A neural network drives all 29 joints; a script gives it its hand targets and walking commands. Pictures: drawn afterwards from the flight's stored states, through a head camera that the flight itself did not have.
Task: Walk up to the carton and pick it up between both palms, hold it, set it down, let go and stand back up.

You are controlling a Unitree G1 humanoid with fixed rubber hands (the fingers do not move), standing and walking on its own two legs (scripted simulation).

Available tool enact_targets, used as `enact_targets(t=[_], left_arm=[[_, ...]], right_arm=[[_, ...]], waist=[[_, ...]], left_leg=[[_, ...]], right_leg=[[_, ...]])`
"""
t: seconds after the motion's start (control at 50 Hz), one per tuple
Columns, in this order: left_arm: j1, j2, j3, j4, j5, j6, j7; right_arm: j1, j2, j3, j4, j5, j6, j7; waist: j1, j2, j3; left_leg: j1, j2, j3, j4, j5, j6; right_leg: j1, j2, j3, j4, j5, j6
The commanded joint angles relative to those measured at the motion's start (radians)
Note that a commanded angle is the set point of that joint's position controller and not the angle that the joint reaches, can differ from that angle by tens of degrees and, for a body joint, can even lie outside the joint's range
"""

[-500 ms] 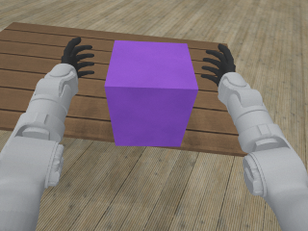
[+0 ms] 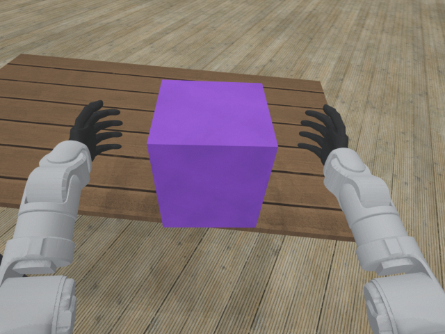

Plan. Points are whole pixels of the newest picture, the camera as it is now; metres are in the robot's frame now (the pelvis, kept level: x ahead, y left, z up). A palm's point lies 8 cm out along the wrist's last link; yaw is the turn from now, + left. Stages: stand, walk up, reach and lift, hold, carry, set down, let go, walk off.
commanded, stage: set down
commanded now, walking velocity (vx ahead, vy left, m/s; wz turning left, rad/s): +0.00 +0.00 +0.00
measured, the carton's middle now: (211, 157) +0.47 -0.01 +0.06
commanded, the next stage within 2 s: none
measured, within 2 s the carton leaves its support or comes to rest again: neither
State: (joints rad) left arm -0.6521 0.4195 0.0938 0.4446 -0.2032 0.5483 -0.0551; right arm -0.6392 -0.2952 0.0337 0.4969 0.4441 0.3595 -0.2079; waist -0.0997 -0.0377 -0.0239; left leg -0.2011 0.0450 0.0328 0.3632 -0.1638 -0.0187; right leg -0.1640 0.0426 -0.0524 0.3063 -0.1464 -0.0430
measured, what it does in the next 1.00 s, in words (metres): stands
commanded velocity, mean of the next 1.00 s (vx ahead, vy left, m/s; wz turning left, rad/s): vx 0.00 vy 0.00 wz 0.00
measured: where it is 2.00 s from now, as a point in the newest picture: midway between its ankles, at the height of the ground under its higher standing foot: outside the picture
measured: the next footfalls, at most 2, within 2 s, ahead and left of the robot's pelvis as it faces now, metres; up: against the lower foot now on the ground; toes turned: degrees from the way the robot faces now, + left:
none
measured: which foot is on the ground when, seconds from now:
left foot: down 0.00-1.00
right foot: down 0.00-1.00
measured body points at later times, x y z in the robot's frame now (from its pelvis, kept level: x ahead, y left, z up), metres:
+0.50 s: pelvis -0.01 +0.01 +0.00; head -0.01 +0.02 +0.45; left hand +0.37 +0.21 +0.13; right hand +0.35 -0.19 +0.14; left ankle +0.02 +0.13 -0.75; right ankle +0.01 -0.09 -0.75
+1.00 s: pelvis +0.00 +0.01 +0.00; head +0.01 +0.02 +0.45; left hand +0.28 +0.22 +0.07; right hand +0.26 -0.20 +0.08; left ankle +0.02 +0.13 -0.75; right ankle +0.01 -0.09 -0.75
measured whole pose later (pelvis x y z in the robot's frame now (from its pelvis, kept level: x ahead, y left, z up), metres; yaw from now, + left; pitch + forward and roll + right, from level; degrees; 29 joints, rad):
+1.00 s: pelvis +0.00 +0.01 +0.00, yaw -2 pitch -3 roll +0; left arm 0.05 0.27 0.06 -0.10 -0.24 0.39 -0.01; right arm 0.12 -0.16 -0.05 -0.14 0.24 0.30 -0.13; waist 0.01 -0.02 0.05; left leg -0.12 0.02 0.06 0.34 -0.17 0.00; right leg -0.11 0.03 -0.01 0.33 -0.17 -0.03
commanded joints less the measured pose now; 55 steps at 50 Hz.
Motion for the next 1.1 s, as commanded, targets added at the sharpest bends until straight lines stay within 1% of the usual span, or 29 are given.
enact_targets(t=[0.0, 0.02, 0.04, 0.06, 0.1, 0.16, 0.22, 0.26, 0.28, 0.3, 0.34, 0.36, 0.4, 0.42, 0.44, 0.48, 0.52, 0.58, 0.62, 0.68, 0.72, 0.78, 0.8, 0.84, 0.88, 0.9, 0.96, 0.98, 1.08], left_arm=[[-0.492, 0.202, 0.071, -0.286, -0.017, -0.043, 0.006], [-0.492, 0.191, 0.072, -0.286, -0.021, -0.047, 0.013], [-0.518, 0.191, 0.061, -0.292, -0.045, -0.051, 0.018], [-0.529, 0.187, 0.069, -0.29, -0.068, -0.063, 0.026], [-0.514, 0.182, 0.067, -0.324, -0.079, -0.08, 0.05], [-0.518, 0.169, 0.054, -0.314, -0.09, -0.07, 0.076], [-0.484, 0.148, 0.05, -0.266, -0.078, -0.044, 0.088], [-0.461, 0.134, 0.046, -0.268, -0.062, -0.024, 0.091], [-0.446, 0.127, 0.044, -0.246, -0.058, -0.013, 0.086], [-0.409, 0.117, 0.047, -0.27, -0.048, -0.009, 0.086], [-0.333, 0.1, 0.041, -0.296, -0.027, 0.003, 0.077], [-0.301, 0.094, 0.064, -0.296, -0.006, 0.007, 0.067], [-0.203, 0.081, 0.069, -0.355, 0.003, 0.016, 0.043], [-0.16, 0.079, 0.081, -0.399, 0.024, 0.022, 0.034], [-0.117, 0.073, 0.087, -0.434, 0.033, 0.025, 0.024], [-0.027, 0.052, 0.093, -0.502, 0.043, 0.033, 0.007], [0.016, 0.041, 0.086, -0.61, 0.017, 0.021, 0.006], [0.07, 0.041, 0.097, -0.683, 0.007, -0.02, 0.023], [0.09, 0.033, 0.07, -0.711, -0.028, -0.059, 0.034], [0.152, 0.037, 0.062, -0.766, -0.048, -0.111, 0.059], [0.212, 0.03, 0.055, -0.733, -0.058, -0.131, 0.062], [0.285, 0.013, 0.036, -0.69, -0.064, -0.153, 0.062], [0.303, 0.01, 0.036, -0.695, -0.065, -0.164, 0.062], [0.346, -0.006, 0.032, -0.681, -0.052, -0.176, 0.062], [0.438, -0.012, 0.025, -0.694, -0.043, -0.19, 0.055], [0.482, -0.017, 0.029, -0.697, -0.034, -0.193, 0.053], [0.556, -0.021, 0.019, -0.747, -0.034, -0.218, 0.044], [0.572, -0.017, 0.021, -0.744, -0.039, -0.231, 0.043], [0.63, -0.018, -0.016, -0.743, -0.075, -0.323, 0.05]], right_arm=[[-0.468, -0.156, -0.083, -0.356, -0.024, -0.035, 0.002], [-0.46, -0.136, -0.089, -0.391, -0.038, -0.028, 0.006], [-0.475, -0.13, -0.087, -0.411, -0.038, -0.02, 0.013], [-0.483, -0.113, -0.1, -0.432, -0.053, -0.014, 0.015], [-0.447, -0.113, -0.119, -0.503, -0.078, -0.008, 0.019], [-0.425, -0.102, -0.113, -0.466, -0.074, 0.025, 0.029], [-0.395, -0.11, -0.128, -0.411, -0.098, 0.051, 0.035], [-0.373, -0.117, -0.149, -0.372, -0.109, 0.061, 0.037], [-0.354, -0.118, -0.16, -0.342, -0.112, 0.064, 0.036], [-0.326, -0.123, -0.156, -0.339, -0.117, 0.062, 0.035], [-0.271, -0.111, -0.145, -0.338, -0.114, 0.048, 0.029], [-0.238, -0.1, -0.147, -0.342, -0.119, 0.042, 0.025], [-0.177, -0.099, -0.121, -0.396, -0.106, 0.031, 0.017], [-0.116, -0.097, -0.133, -0.418, -0.118, 0.026, 0.01], [-0.078, -0.09, -0.114, -0.434, -0.101, 0.023, 0.006], [-0.003, -0.093, -0.106, -0.515, -0.094, 0.012, 0.001], [0.058, -0.085, -0.12, -0.601, -0.103, -0.006, 0.0], [0.137, -0.066, -0.14, -0.694, -0.11, -0.031, 0.016], [0.182, -0.042, -0.143, -0.748, -0.129, -0.044, 0.035], [0.241, -0.034, -0.154, -0.838, -0.142, -0.066, 0.059], [0.299, -0.018, -0.157, -0.835, -0.151, -0.066, 0.067], [0.366, -0.001, -0.157, -0.805, -0.174, -0.063, 0.081], [0.392, 0.009, -0.154, -0.811, -0.175, -0.069, 0.085], [0.434, 0.012, -0.151, -0.805, -0.193, -0.072, 0.089], [0.519, 0.016, -0.149, -0.818, -0.206, -0.088, 0.088], [0.552, 0.008, -0.145, -0.828, -0.208, -0.094, 0.084], [0.634, 0.002, -0.146, -0.847, -0.215, -0.116, 0.075], [0.655, 0.021, -0.144, -0.867, -0.223, -0.128, 0.072], [0.75, 0.054, -0.153, -0.882, -0.253, -0.171, 0.089]], waist=[[0.022, 0.073, -0.507], [0.029, 0.066, -0.491], [0.023, 0.073, -0.472], [0.038, 0.033, -0.489], [0.049, 0.048, -0.501], [0.079, 0.097, -0.515], [0.075, 0.095, -0.478], [0.072, 0.093, -0.454], [0.057, 0.079, -0.441], [0.065, 0.083, -0.445], [0.068, 0.056, -0.42], [0.059, 0.053, -0.428], [0.047, 0.023, -0.392], [0.029, 0.041, -0.382], [0.035, 0.047, -0.378], [0.028, 0.063, -0.347], [0.016, 0.07, -0.294], [0.038, 0.112, -0.275], [0.05, 0.115, -0.255], [0.065, 0.106, -0.295], [0.082, 0.098, -0.252], [0.104, 0.095, -0.2], [0.105, 0.077, -0.206], [0.119, 0.079, -0.184], [0.115, 0.061, -0.177], [0.112, 0.072, -0.173], [0.107, 0.037, -0.161], [0.122, 0.052, -0.138], [0.123, 0.046, -0.077]], left_leg=[[0.198, -0.087, 0.003, -0.001, 0.238, 0.009], [0.183, -0.079, 0.001, -0.012, 0.19, 0.02], [0.183, -0.074, 0.002, -0.016, 0.133, 0.028], [0.154, -0.066, 0.004, -0.017, 0.089, 0.042], [0.153, -0.052, 0.004, -0.017, 0.054, 0.043], [0.156, -0.04, -0.005, -0.021, 0.023, 0.041], [0.139, -0.031, -0.003, -0.018, 0.004, 0.042], [0.146, -0.021, -0.02, -0.02, 0.0, 0.039], [0.147, -0.023, -0.017, -0.018, -0.002, 0.041], [0.163, -0.021, -0.022, -0.025, -0.002, 0.034], [0.164, -0.032, -0.013, -0.016, 0.086, 0.033], [0.173, -0.038, -0.004, -0.015, 0.107, 0.036], [0.19, -0.051, -0.007, -0.016, 0.176, 0.03], [0.223, -0.054, -0.003, -0.014, 0.199, 0.017], [0.228, -0.056, -0.005, -0.01, 0.232, 0.015], [0.243, -0.06, 0.003, -0.013, 0.237, 0.0], [0.245, -0.057, -0.004, -0.008, 0.267, -0.014], [0.214, -0.053, 0.002, -0.015, 0.221, -0.023], [0.173, -0.039, -0.012, -0.029, 0.14, -0.014], [0.171, -0.038, -0.018, -0.032, 0.141, -0.007], [0.162, -0.037, -0.015, -0.036, 0.125, -0.006], [0.132, -0.032, -0.022, -0.059, 0.049, -0.005], [0.142, -0.027, -0.026, -0.058, 0.046, -0.004], [0.157, -0.026, -0.027, -0.058, 0.073, -0.001], [0.183, -0.028, -0.027, -0.059, 0.128, -0.004], [0.183, -0.033, -0.027, -0.057, 0.154, -0.012], [0.213, -0.028, -0.016, -0.056, 0.176, -0.012], [0.195, -0.033, -0.017, -0.048, 0.176, -0.014], [0.161, -0.026, -0.018, -0.055, 0.09, -0.01]], right_leg=[[0.148, -0.007, 0.024, 0.018, 0.403, 0.104], [0.128, -0.008, 0.027, 0.015, 0.347, 0.103], [0.084, -0.011, 0.026, 0.011, 0.273, 0.098], [0.082, -0.011, 0.031, 0.013, 0.205, 0.101], [0.069, -0.012, 0.043, 0.018, 0.14, 0.09], [0.032, -0.016, 0.047, 0.022, 0.063, 0.071], [0.007, -0.014, 0.054, 0.019, 0.001, 0.064], [0.004, -0.007, 0.053, 0.027, 0.012, 0.057], [0.006, -0.007, 0.057, 0.021, 0.014, 0.059], [0.029, -0.007, 0.052, 0.023, 0.013, 0.059], [0.054, -0.005, 0.053, 0.026, 0.105, 0.07], [0.088, -0.008, 0.06, 0.024, 0.135, 0.077], [0.131, -0.003, 0.064, 0.025, 0.236, 0.087], [0.143, 0.005, 0.058, 0.023, 0.266, 0.085], [0.166, -0.002, 0.057, 0.017, 0.294, 0.089], [0.168, 0.003, 0.054, 0.008, 0.293, 0.085], [0.143, 0.003, 0.051, 0.004, 0.303, 0.085], [0.121, -0.001, 0.049, 0.004, 0.241, 0.074], [0.089, -0.011, 0.054, -0.001, 0.169, 0.066], [0.083, -0.015, 0.063, 0.004, 0.168, 0.068], [0.082, -0.024, 0.075, -0.009, 0.15, 0.065], [0.045, -0.032, 0.082, -0.027, 0.047, 0.057], [0.042, -0.03, 0.086, -0.027, 0.034, 0.053], [0.039, -0.037, 0.092, -0.029, 0.04, 0.054], [0.057, -0.029, 0.087, -0.033, 0.092, 0.053], [0.061, -0.025, 0.086, -0.034, 0.118, 0.048], [0.075, -0.022, 0.082, -0.042, 0.128, 0.046], [0.07, -0.029, 0.088, -0.043, 0.123, 0.042], [0.0, -0.04, 0.087, -0.055, 0.006, 0.039]])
